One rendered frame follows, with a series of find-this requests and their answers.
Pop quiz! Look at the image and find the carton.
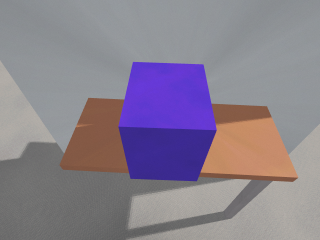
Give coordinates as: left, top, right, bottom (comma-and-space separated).
118, 62, 217, 182

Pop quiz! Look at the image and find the table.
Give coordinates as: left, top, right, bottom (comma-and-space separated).
59, 98, 299, 219

